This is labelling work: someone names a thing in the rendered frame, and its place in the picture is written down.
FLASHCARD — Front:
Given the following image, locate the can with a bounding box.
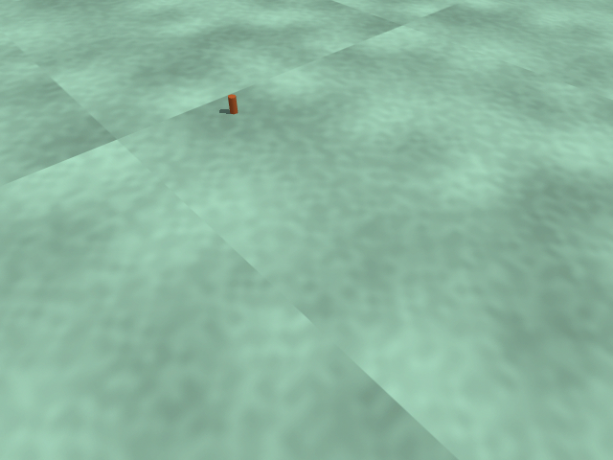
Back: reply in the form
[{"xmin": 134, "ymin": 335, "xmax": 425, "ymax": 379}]
[{"xmin": 228, "ymin": 95, "xmax": 238, "ymax": 114}]

